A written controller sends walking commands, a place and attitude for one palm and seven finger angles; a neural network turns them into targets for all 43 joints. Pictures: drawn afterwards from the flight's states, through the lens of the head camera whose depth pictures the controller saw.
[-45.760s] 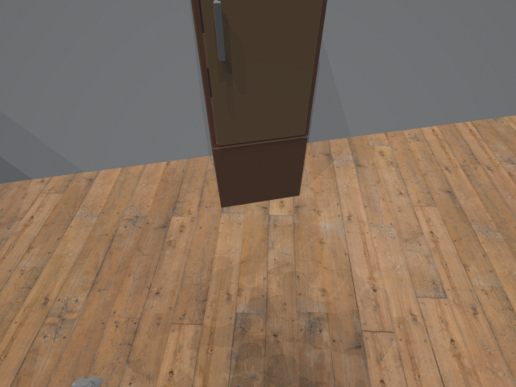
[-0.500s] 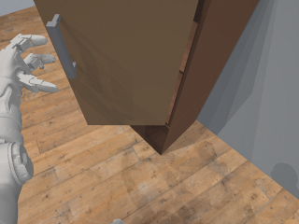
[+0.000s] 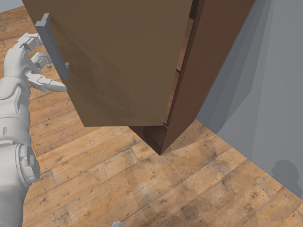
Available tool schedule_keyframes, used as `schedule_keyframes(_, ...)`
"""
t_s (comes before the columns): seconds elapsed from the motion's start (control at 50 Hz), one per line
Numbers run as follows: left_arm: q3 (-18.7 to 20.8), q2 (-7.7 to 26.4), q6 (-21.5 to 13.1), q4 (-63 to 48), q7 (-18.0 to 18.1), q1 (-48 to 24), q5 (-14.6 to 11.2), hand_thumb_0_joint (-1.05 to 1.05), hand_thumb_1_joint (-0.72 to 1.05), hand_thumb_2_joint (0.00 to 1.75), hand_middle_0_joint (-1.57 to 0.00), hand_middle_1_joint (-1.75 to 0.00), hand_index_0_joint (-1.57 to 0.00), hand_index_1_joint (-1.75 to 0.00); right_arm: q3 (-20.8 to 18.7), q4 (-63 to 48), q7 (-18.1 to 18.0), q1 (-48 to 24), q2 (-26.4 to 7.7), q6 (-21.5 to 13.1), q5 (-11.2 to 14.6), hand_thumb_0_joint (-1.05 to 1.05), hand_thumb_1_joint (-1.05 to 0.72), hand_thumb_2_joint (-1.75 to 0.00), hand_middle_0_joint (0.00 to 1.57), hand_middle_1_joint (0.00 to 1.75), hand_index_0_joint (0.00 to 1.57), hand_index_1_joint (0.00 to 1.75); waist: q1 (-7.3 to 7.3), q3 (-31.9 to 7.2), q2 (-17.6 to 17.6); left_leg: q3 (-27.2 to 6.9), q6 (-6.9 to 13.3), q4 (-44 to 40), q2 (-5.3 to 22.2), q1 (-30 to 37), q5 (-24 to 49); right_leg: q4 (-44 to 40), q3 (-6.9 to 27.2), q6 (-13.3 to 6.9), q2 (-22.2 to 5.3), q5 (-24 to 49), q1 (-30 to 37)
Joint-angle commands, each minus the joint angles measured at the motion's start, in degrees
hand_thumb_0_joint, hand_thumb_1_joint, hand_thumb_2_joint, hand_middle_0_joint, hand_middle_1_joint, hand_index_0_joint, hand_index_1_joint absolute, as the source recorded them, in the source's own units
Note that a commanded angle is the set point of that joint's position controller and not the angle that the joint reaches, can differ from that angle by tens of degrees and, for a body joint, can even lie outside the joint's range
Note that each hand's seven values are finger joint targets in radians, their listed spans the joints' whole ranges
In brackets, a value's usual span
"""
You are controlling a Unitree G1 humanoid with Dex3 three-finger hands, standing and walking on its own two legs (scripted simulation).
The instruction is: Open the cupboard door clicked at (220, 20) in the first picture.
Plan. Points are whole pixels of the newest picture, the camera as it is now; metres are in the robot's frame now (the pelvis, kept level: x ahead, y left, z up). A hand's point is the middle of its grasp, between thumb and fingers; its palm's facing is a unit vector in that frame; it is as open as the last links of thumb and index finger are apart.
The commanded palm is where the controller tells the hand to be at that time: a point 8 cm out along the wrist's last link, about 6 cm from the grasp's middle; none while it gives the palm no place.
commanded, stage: slide the fingers in behind the handle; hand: left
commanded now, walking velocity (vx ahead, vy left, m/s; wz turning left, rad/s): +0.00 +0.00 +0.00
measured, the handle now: (56, 49) +0.55 +0.22 +0.14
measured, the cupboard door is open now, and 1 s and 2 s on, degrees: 47 47 68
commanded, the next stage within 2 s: close the thumb around the handle in 0.48 s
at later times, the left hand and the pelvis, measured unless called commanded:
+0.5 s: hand (52, 67) +0.48 +0.21 +0.14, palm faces +0.00 -1.00 +0.01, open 14.2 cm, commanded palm +0.46 +0.26 +0.13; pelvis +0.00 +0.00 +0.00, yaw +0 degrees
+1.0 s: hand (52, 66) +0.48 +0.22 +0.14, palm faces +0.00 -1.00 +0.01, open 9.4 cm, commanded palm +0.46 +0.26 +0.13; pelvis +0.00 +0.00 +0.00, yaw +0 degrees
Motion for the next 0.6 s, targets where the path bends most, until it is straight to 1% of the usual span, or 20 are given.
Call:
schedule_keyframes(0.0, 0.7, 13.0, -4.0, -15.3, 0.9, -25.9, -1.9, 0.0, -0.5, 0.3, -0.3, -1.2, -0.3, -1.2, -4.1, -4.3, -0.1, 5.2, -9.9, -1.3, -0.1, 0.0, -0.9, -0.9, 0.2, 0.3, 0.2, 0.3, 0.65, -23.0, 6.6, -6.6, -0.4, -2.5, 0.0, 26.7, 22.9, -4.4, 2.7, 1.1, 0.5, 21.7, -0.9)
schedule_keyframes(0.02, 1.2, 12.9, -4.5, -16.3, 1.2, -25.4, -2.4, 0.0, -0.5, 0.3, -0.3, -1.2, -0.3, -1.2, -4.2, -4.3, -0.1, 5.4, -9.8, -1.4, -0.2, 0.0, -0.9, -0.9, 0.2, 0.3, 0.2, 0.3, 0.86, -23.9, 5.2, -6.4, -0.2, -2.0, -0.1, 26.6, 24.5, -4.2, 2.7, 1.0, 0.5, 23.4, 0.6)
schedule_keyframes(0.04, 2.9, 14.6, -4.1, -14.5, 1.3, -23.2, -2.1, 0.0, -0.5, 0.3, -0.3, -1.2, -0.3, -1.2, -4.2, -4.2, -0.1, 5.4, -10.0, -1.3, -0.1, 0.0, -0.9, -0.9, 0.2, 0.3, 0.2, 0.3, 1.46, -23.7, 4.2, -6.3, -0.2, -2.2, -0.1, 25.9, 24.1, -4.1, 2.9, 1.1, 0.6, 23.8, 1.0)
schedule_keyframes(0.06, 2.5, 14.3, -3.6, -13.7, 1.4, -22.3, -2.1, 0.0, -0.5, 0.3, -0.3, -1.2, -0.3, -1.2, -4.1, -4.4, 0.0, 5.1, -10.0, -1.2, 0.0, 0.0, -0.9, -0.9, 0.2, 0.3, 0.2, 0.3, 1.39, -22.3, 3.6, -6.0, -0.1, -2.5, -0.2, 24.2, 23.1, -4.3, 3.0, 1.2, 0.5, 23.9, 1.5)
schedule_keyframes(0.12, 0.3, 12.1, -3.7, -15.4, 1.7, -25.1, -1.8, 0.0, -0.5, 0.3, -0.3, -1.2, -0.3, -1.2, -4.0, -4.6, -0.1, 4.9, -9.6, -1.1, 0.0, 0.0, -0.9, -0.9, 0.2, 0.3, 0.2, 0.3, 0.68, -21.2, 5.0, -5.9, -0.1, -2.6, -0.3, 24.7, 23.1, -4.3, 2.9, 1.1, 0.2, 23.3, 0.7)
schedule_keyframes(0.14, 2.6, 14.6, -3.5, -13.4, 2.0, -22.8, -1.1, 0.0, -0.5, 0.3, -0.3, -1.2, -0.3, -1.2, -4.1, -4.4, 0.0, 4.9, -9.9, -1.1, 0.0, 0.0, -0.9, -0.9, 0.2, 0.3, 0.2, 0.3, 1.73, -21.3, 5.4, -6.1, -0.3, -2.5, -0.2, 24.9, 22.5, -4.2, 3.0, 1.1, 0.3, 22.6, 0.1)
schedule_keyframes(0.16, 1.0, 13.5, -3.3, -13.2, 2.1, -24.0, -1.1, 0.0, -0.5, 0.3, -0.3, -1.2, -0.3, -1.2, -3.9, -4.4, -0.1, 4.8, -9.9, -1.0, 0.1, 0.0, -0.9, -0.9, 0.2, 0.3, 0.2, 0.3, 0.56, -20.2, 4.2, -6.2, -0.2, -2.8, -0.2, 24.1, 21.2, -4.4, 2.9, 1.2, 0.3, 21.6, -0.5)
schedule_keyframes(0.18, 0.5, 12.9, -3.5, -13.2, 2.1, -25.2, -1.0, 0.0, -0.5, 0.3, -0.3, -1.2, -0.3, -1.2, -4.0, -4.2, -0.2, 4.8, -9.8, -1.1, 0.1, 0.0, -0.9, -0.9, 0.2, 0.3, 0.2, 0.3, 0.3, -19.8, 3.1, -6.3, -0.1, -2.8, -0.1, 23.8, 20.8, -4.5, 3.0, 1.3, 0.3, 21.6, -0.3)
schedule_keyframes(0.24, 1.3, 13.1, -4.3, -14.4, 2.3, -24.4, -1.2, 0.0, -0.5, 0.3, -0.3, -1.2, -0.3, -1.2, -4.1, -4.4, -0.1, 4.7, -9.8, -1.2, 0.0, 0.0, -0.9, -0.9, 0.2, 0.3, 0.2, 0.3, 1.14, -22.5, 5.1, -6.7, -0.4, -2.5, 0.0, 26.4, 23.4, -3.9, 2.8, 1.0, 0.3, 22.1, -0.5)
schedule_keyframes(0.26, 0.2, 11.8, -4.3, -14.6, 2.2, -24.9, -1.4, 0.0, -0.5, 0.3, -0.3, -1.2, -0.3, -1.2, -4.1, -4.4, -0.1, 4.4, -9.7, -1.3, 0.0, 0.0, -0.9, -0.9, 0.2, 0.3, 0.2, 0.3, 0.68, -22.0, 5.6, -6.5, -0.5, -2.4, 0.0, 26.6, 23.1, -4.1, 2.9, 1.1, 0.3, 22.2, -1.0)
schedule_keyframes(0.3, -0.6, 10.8, -4.2, -13.6, 2.1, -25.6, -1.6, 0.0, -0.5, 0.3, -0.3, -1.2, -0.3, -1.2, -4.0, -4.2, -0.1, 4.4, -9.7, -1.4, 0.1, 0.0, -0.9, -0.9, 0.2, 0.3, 0.2, 0.3, 0.1, -20.6, 3.3, -6.6, -0.4, -2.7, 0.0, 25.6, 21.3, -4.4, 2.8, 1.2, 0.4, 21.1, -1.2)
schedule_keyframes(0.34, 0.6, 12.0, -4.6, -14.2, 2.2, -24.8, -1.6, 0.0, -0.5, 0.3, -0.3, -1.2, -0.3, -1.2, -4.0, -4.3, -0.1, 4.2, -9.8, -1.5, 0.1, 0.0, -0.9, -0.9, 0.2, 0.3, 0.2, 0.3, 0.95, -22.6, 3.9, -6.4, -0.3, -2.2, -0.2, 26.1, 23.2, -4.0, 3.2, 1.1, 0.3, 23.3, 0.2)
schedule_keyframes(0.36, 0.2, 12.0, -4.7, -15.4, 2.3, -25.9, -1.4, 0.0, -0.5, 0.3, -0.3, -1.2, -0.3, -1.2, -4.0, -4.2, -0.2, 4.2, -9.8, -1.5, 0.1, 0.0, -0.9, -0.9, 0.2, 0.3, 0.2, 0.3, 0.71, -23.0, 4.8, -6.5, -0.4, -2.3, -0.1, 26.5, 23.6, -3.9, 3.1, 1.1, 0.2, 23.3, 0.1)
schedule_keyframes(0.4, -0.5, 10.2, -4.7, -15.5, 2.2, -25.1, -1.6, 0.0, -0.5, 0.3, -0.3, -1.2, -0.3, -1.2, -4.1, -4.2, 0.0, 3.9, -9.5, -1.6, 0.1, 0.0, -0.9, -0.9, 0.2, 0.3, 0.2, 0.3, 0.93, -23.0, 6.1, -6.8, -0.6, -2.2, -0.1, 28.0, 24.0, -4.0, 2.8, 1.0, 0.3, 22.6, -1.0)
schedule_keyframes(0.42, 0.8, 11.7, -4.9, -15.3, 2.4, -24.5, -2.1, 0.0, -0.5, 0.3, -0.3, -1.2, -0.3, -1.2, -4.0, -4.1, -0.1, 4.3, -9.7, -1.5, 0.0, 0.0, -0.9, -0.9, 0.2, 0.3, 0.2, 0.3, 1.2, -22.5, 4.0, -6.7, -0.4, -2.1, -0.2, 26.7, 24.9, -3.9, 2.8, 0.9, 0.3, 23.5, 0.6)
schedule_keyframes(0.44, 1.1, 12.5, -4.9, -15.5, 2.4, -24.1, -1.7, 0.0, -0.5, 0.3, -0.3, -1.2, -0.3, -1.2, -4.1, -4.2, -0.1, 3.8, -9.8, -1.4, 0.1, 0.0, -0.9, -0.9, 0.2, 0.3, 0.2, 0.3, 1.29, -23.0, 4.3, -6.4, -0.4, -2.2, -0.2, 26.7, 24.5, -3.9, 3.2, 1.1, 0.2, 24.3, 0.8)
schedule_keyframes(0.5, -1.0, 10.1, -4.4, -15.3, 2.2, -25.8, -1.8, 0.0, -0.5, 0.3, -0.3, -1.2, -0.3, -1.2, -4.0, -4.1, -0.2, 3.7, -9.6, -1.4, 0.2, 0.0, -0.9, -0.9, 0.2, 0.3, 0.2, 0.3, 0.4, -21.2, 4.4, -6.5, -0.4, -2.6, -0.1, 26.4, 22.6, -4.4, 2.9, 1.1, 0.2, 22.5, -0.6)
schedule_keyframes(0.54, 0.7, 12.2, -4.4, -14.5, 2.5, -25.0, -1.7, 0.0, -0.5, 0.3, -0.3, -1.2, -0.3, -1.2, -4.1, -3.8, -0.3, 3.9, -9.9, -1.3, 0.2, 0.0, -0.9, -0.9, 0.2, 0.3, 0.2, 0.3, 0.83, -21.8, 3.8, -6.5, -0.3, -2.4, -0.3, 25.9, 23.2, -4.1, 3.1, 1.1, 0.2, 23.5, 0.3)
schedule_keyframes(0.56, 0.1, 11.8, -4.1, -14.1, 2.4, -25.2, -1.6, 0.0, -0.5, 0.3, -0.3, -1.2, -0.3, -1.2, -4.0, -4.1, -0.3, 3.7, -9.8, -1.3, 0.2, 0.0, -0.9, -0.9, 0.2, 0.3, 0.2, 0.3, 0.65, -21.3, 5.0, -6.4, -0.3, -2.5, -0.4, 25.6, 22.4, -4.3, 3.2, 1.2, 0.1, 22.8, -0.2)
schedule_keyframes(0.58, -0.2, 11.8, -4.1, -14.0, 2.5, -26.1, -1.4, 0.0, -0.44, 0.32, -0.3, -1.21, -0.3, -1.21, -3.9, -3.8, -0.3, 4.0, -9.8, -1.3, 0.2, 0.0, -0.9, -0.9, 0.2, 0.3, 0.2, 0.3, 0.42, -21.0, 4.0, -6.7, -0.4, -2.7, -0.2, 25.4, 22.0, -4.3, 3.0, 1.1, 0.1, 22.1, -0.3)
